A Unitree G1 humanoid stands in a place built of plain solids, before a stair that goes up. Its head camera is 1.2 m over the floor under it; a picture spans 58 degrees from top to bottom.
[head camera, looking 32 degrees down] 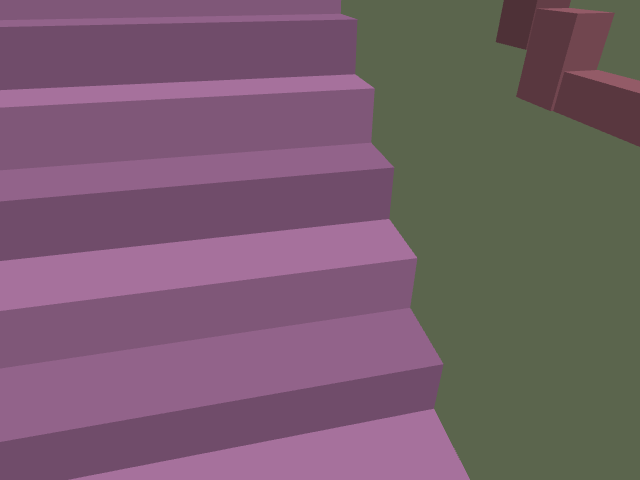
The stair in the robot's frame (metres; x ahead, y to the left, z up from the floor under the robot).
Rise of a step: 0.18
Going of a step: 0.22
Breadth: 1.34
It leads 12 degrees to the left of straight ahead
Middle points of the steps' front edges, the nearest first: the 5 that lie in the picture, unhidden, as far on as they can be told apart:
0.63 0.29 0.35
0.85 0.34 0.53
1.07 0.39 0.71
1.29 0.43 0.88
1.50 0.48 1.06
